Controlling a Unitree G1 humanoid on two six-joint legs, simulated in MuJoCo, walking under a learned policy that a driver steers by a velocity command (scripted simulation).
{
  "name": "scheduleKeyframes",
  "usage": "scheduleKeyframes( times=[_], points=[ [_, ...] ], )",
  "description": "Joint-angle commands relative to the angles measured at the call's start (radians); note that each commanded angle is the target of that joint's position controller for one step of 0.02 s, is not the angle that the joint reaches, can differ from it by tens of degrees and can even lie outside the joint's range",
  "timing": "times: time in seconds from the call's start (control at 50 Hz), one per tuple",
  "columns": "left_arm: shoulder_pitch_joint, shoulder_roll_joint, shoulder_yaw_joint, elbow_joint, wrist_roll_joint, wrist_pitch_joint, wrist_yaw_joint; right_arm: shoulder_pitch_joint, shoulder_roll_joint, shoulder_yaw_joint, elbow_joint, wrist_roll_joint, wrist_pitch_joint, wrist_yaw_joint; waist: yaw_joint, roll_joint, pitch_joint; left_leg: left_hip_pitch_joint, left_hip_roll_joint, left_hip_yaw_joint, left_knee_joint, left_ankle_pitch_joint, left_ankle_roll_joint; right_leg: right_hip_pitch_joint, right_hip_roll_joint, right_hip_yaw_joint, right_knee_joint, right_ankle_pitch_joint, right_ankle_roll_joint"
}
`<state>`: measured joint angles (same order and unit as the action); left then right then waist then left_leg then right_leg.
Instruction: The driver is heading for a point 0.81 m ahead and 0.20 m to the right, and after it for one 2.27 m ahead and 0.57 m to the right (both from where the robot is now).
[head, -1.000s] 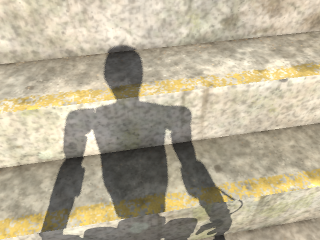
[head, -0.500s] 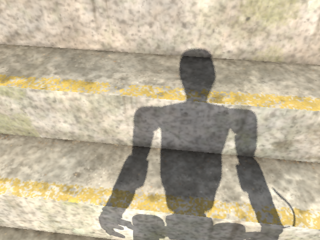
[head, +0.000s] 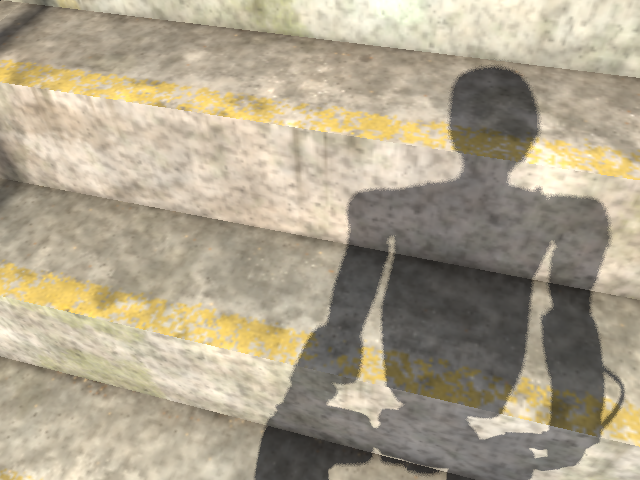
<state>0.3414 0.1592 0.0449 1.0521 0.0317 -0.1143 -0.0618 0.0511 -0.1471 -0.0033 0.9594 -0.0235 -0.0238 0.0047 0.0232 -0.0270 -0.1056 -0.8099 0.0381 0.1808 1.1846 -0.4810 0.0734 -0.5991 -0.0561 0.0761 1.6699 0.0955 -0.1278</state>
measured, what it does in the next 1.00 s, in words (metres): climbs, turning right: right foot 0.21 m higher, then left foot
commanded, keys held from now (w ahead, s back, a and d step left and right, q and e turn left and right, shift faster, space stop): w+e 0.18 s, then s+e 0.40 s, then w+e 0.04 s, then w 0.38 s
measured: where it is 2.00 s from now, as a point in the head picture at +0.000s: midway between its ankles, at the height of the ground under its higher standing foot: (424, 162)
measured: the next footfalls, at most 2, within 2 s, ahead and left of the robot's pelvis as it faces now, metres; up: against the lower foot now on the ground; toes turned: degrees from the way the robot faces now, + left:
right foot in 0.32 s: +0.28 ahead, -0.16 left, +0.21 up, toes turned -9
left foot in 0.92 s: +0.34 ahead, +0.05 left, +0.21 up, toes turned -23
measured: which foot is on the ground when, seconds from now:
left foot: down 0.00-0.38, up 0.40-0.90, down 0.92-1.00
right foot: up 0.00-0.30, down 0.32-0.94, up 0.96-1.00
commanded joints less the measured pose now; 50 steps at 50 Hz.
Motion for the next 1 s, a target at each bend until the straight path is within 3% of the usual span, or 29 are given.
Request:
scheduleKeyframes(
  times=[0.02, 0.04, 0.06, 0.1, 0.14, 0.22, 0.26, 0.28, 0.3, 0.32, 0.34, 0.38, 0.4, 0.42, 0.44, 0.46, 0.48, 0.5, 0.52, 0.56, 0.6, 0.64, 0.72, 0.84, 0.92, 0.94, 0.96, 0.98, 1.0],
  points=[
    [-0.118, -0.107, -0.023, -0.265, -0.003, -0.004, 0.052, 0.063, 0.031, -0.015, 0.134, -0.01, -0.071, -0.016, 0.081, 0.05, 0.082, 0.224, 0.253, -0.505, -0.7, -0.172, 0.057, -0.384, 0.048, 0.069, 0.464, 0.007, -0.04],
    [-0.074, -0.109, -0.044, -0.097, -0.058, 0.06, -0.027, 0.083, 0.006, 0.002, 0.099, -0.055, -0.028, 0.057, -0.027, 0.017, 0.114, 0.239, 0.263, -0.463, -0.801, 0.182, 0.108, -0.523, 0.065, 0.214, 0.572, 0.014, -0.192],
    [-0.042, -0.071, -0.034, -0.127, -0.058, 0.066, -0.051, 0.133, 0.003, -0.004, 0.108, -0.048, -0.029, 0.072, -0.006, 0.008, 0.104, 0.312, 0.264, -0.422, -0.811, 0.353, 0.146, -0.608, 0.077, 0.199, 0.592, -0.022, -0.233],
    [-0.066, -0.063, -0.043, -0.152, -0.041, 0.068, -0.062, 0.092, -0.012, 0.002, 0.099, -0.041, -0.032, 0.075, 0.026, 0.054, 0.037, 0.397, 0.265, -0.29, -0.868, 0.406, 0.193, -0.697, 0.1, 0.131, 0.793, -0.227, -0.249],
    [-0.155, -0.038, -0.051, -0.194, -0.048, 0.074, -0.069, 0.118, 0.014, 0.022, 0.136, -0.079, -0.037, 0.068, 0.066, 0.047, 0.02, 0.425, 0.226, -0.157, -0.907, 0.292, 0.116, -0.822, 0.093, 0.098, 0.865, -0.174, -0.273],
    [-0.381, 0.043, -0.065, -0.305, -0.046, 0.111, -0.037, 0.213, -0.061, 0.021, 0.13, -0.114, -0.06, 0.075, 0.067, 0.027, -0.072, 0.455, 0.135, 0.078, -0.998, 0.572, 0.105, -0.715, -0.003, -0.072, 0.416, -0.085, -0.192],
    [-0.487, 0.054, -0.079, -0.347, -0.022, 0.163, -0.002, 0.177, -0.123, 0.01, 0.083, -0.091, -0.06, 0.08, 0.064, 0.101, -0.122, 0.474, 0.139, 0.121, -1.088, 0.967, 0.14, -0.516, -0.016, -0.157, 0.026, -0.232, -0.136],
    [-0.583, 0.052, -0.102, -0.412, -0.007, 0.231, -0.032, 0.261, -0.237, -0.018, 0.15, -0.047, -0.054, 0.123, 0.097, 0.246, -0.117, 0.504, 0.229, 0.057, -1.1, 1.586, 0.268, -0.392, 0.079, -0.248, -0.223, -0.607, -0.083],
    [-0.581, 0.042, -0.118, -0.412, -0.007, 0.278, -0.043, 0.353, -0.285, -0.025, 0.192, -0.078, -0.05, 0.144, 0.075, 0.232, -0.139, 0.662, 0.333, 0.003, -1.016, 1.945, 0.316, -0.447, 0.091, -0.218, -0.351, -0.596, -0.069],
    [-0.288, 0.024, -0.108, -0.331, -0.01, 0.248, -0.042, 0.282, -0.314, -0.055, 0.121, -0.021, -0.087, 0.129, 0.115, 0.311, -0.192, 0.928, 0.382, 0.056, -0.883, 2.244, 0.319, -0.426, 0.143, -0.289, -0.358, -0.465, -0.029],
    [-0.181, 0.096, -0.084, -0.289, -0.022, 0.232, -0.011, 0.297, -0.273, -0.057, 0.083, -0.035, -0.105, 0.119, 0.08, 0.162, -0.336, 1.053, 0.299, 0.079, -0.705, 2.355, 0.237, -0.381, 0.171, -0.187, -0.444, -0.249, -0.09],
    [-0.036, 0.184, -0.046, -0.247, -0.013, 0.245, 0.032, 0.19, -0.222, -0.056, 0.02, -0.067, -0.087, 0.125, 0.145, 0.002, -0.454, 0.619, 0.209, -0.071, -0.422, 1.707, 0.153, 0.151, 0.111, 0.177, -0.792, -0.067, -0.174],
    [-0.017, 0.207, -0.028, -0.284, 0.046, 0.234, 0.036, 0.12, -0.184, -0.081, 0.015, -0.02, -0.055, 0.15, 0.196, -0.18, -0.344, 0.207, -0.013, -0.152, 0.086, 0.582, 0.028, 0.225, -0.01, 0.606, -1.203, -0.265, -0.245],
    [0.001, 0.225, -0.022, -0.22, 0.048, 0.208, 0.014, 0.197, -0.171, -0.079, 0.033, -0.015, -0.019, 0.149, 0.133, -0.204, -0.318, -0.002, -0.084, -0.435, 0.508, 0.583, 0.048, 0.24, -0.049, 0.741, -1.213, -0.448, -0.182],
    [-0.047, 0.181, -0.026, -0.172, 0.049, 0.176, 0.003, 0.14, -0.154, -0.083, 0.016, 0.004, -0.01, 0.125, 0.083, -0.212, -0.153, -0.187, -0.157, -0.572, 0.621, 0.559, 0.086, 0.186, -0.009, 0.602, -1.159, -0.593, -0.097],
    [-0.29, 0.115, 0.001, -0.161, -0.039, 0.15, 0.096, 0.092, 0.016, -0.021, -0.168, -0.059, -0.029, 0.035, -0.085, -0.013, 0.012, -0.003, -0.065, -0.297, 0.627, 0.453, 0.014, 0.006, 0.02, 0.451, -1.064, -0.642, -0.082],
    [-0.315, 0.076, -0.017, -0.149, -0.042, 0.129, 0.118, 0.102, 0.022, -0.014, -0.178, -0.075, -0.038, -0.005, -0.115, 0.079, 0.067, -0.041, -0.062, -0.302, 0.591, 0.437, 0.001, -0.063, 0.078, 0.34, -1.003, -0.652, -0.045],
    [-0.325, 0.024, -0.06, -0.189, 0.005, 0.076, 0.04, 0.092, -0.108, -0.029, -0.107, 0.025, -0.044, 0.032, -0.061, -0.058, -0.033, -0.13, -0.087, -0.484, 0.552, 0.349, 0.05, -0.031, 0.093, 0.318, -1.133, -0.493, -0.012],
    [-0.391, 0.04, -0.051, -0.235, -0.001, 0.05, 0.029, 0.109, -0.141, -0.035, -0.119, 0.048, -0.052, 0.02, -0.063, -0.062, -0.028, -0.164, -0.083, -0.468, 0.519, 0.286, 0.008, 0.001, 0.064, 0.312, -1.122, -0.338, -0.025],
    [-0.3, 0.116, -0.037, -0.277, 0.017, 0.046, 0.044, 0.023, -0.169, -0.034, -0.169, 0.014, -0.047, 0.0, -0.04, 0.071, -0.144, -0.197, -0.089, -0.4, 0.375, 0.3, -0.116, 0.143, 0.042, 0.308, -1.09, -0.016, -0.036],
    [-0.26, 0.211, 0.003, -0.322, 0.014, 0.045, 0.035, -0.06, -0.181, -0.041, -0.23, 0.014, -0.037, -0.024, -0.027, -0.011, -0.166, -0.277, -0.072, -0.302, 0.413, 0.137, -0.184, 0.256, -0.02, 0.35, -1.217, -0.09, -0.045],
    [-0.281, 0.167, -0.003, -0.353, 0.005, 0.073, 0.023, 0.025, -0.174, -0.031, -0.215, -0.019, -0.002, -0.01, -0.042, -0.038, -0.14, -0.202, -0.058, -0.307, 0.568, 0.237, -0.175, 0.078, 0.008, 0.367, -1.26, -0.44, -0.08],
    [-0.233, 0.143, -0.011, -0.358, -0.023, 0.018, 0.016, 0.126, -0.213, -0.042, -0.157, -0.033, -0.009, 0.014, -0.025, -0.024, -0.051, -0.169, -0.033, -0.248, 0.644, 0.336, -0.164, 0.044, -0.018, 0.388, -1.276, -0.525, -0.162],
    [-0.271, 0.172, -0.008, -0.377, -0.051, 0.027, 0.012, 0.056, -0.153, -0.033, -0.183, -0.067, 0.018, 0.045, -0.002, -0.115, -0.038, 0.287, -0.018, -0.144, -0.299, 0.029, -0.174, 0.127, -0.033, 0.358, -1.267, -0.428, -0.196],
    [-0.084, 0.17, 0.0, -0.271, 0.007, 0.072, -0.022, 0.202, -0.146, -0.015, -0.179, -0.012, -0.051, 0.036, -0.021, -0.071, -0.081, 0.473, -0.03, -0.191, -0.692, 0.208, -0.073, 0.288, -0.078, 0.428, -1.071, -0.135, -0.244],
    [-0.086, 0.126, -0.004, -0.263, 0.014, 0.082, -0.025, 0.321, -0.197, -0.029, -0.135, -0.018, -0.081, 0.032, -0.036, 0.024, -0.114, 0.622, 0.047, -0.333, -0.662, 0.421, 0.062, 0.145, 0.005, 0.34, -0.873, -0.153, -0.166],
    [-0.05, 0.07, -0.016, -0.282, 0.023, 0.081, -0.023, 0.323, -0.323, -0.068, -0.122, -0.026, -0.084, 0.025, 0.002, 0.244, -0.144, 0.914, 0.239, -0.74, -0.762, 0.45, 0.36, -0.245, 0.172, 0.149, -0.665, -0.385, 0.003],
    [-0.217, 0.105, -0.012, -0.285, 0.014, 0.076, -0.012, 0.451, -0.282, -0.079, -0.076, -0.054, -0.073, 0.023, -0.15, 0.263, -0.064, 1.014, 0.365, -1.021, -0.897, 0.247, 0.466, -0.591, 0.212, 0.143, -0.2, -0.564, 0.053],
    [-0.298, 0.094, -0.02, -0.284, 0.003, 0.076, 0.006, 0.461, -0.232, -0.062, -0.026, -0.067, -0.072, 0.04, -0.137, 0.163, 0.031, 0.963, 0.348, -0.955, -0.866, 0.116, 0.38, -0.797, 0.199, 0.177, 0.291, -0.469, 0.032]
  ],
)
